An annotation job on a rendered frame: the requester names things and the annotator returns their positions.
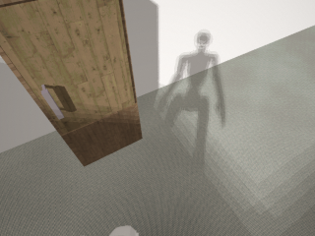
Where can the left robot thigh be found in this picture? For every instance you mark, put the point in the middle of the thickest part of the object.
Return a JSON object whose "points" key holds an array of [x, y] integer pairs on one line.
{"points": [[124, 231]]}

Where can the cupboard door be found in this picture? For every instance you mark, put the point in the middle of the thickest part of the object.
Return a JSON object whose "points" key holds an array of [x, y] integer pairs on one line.
{"points": [[77, 49]]}

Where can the handle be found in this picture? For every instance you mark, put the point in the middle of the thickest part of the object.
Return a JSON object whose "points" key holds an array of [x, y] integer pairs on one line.
{"points": [[51, 102]]}

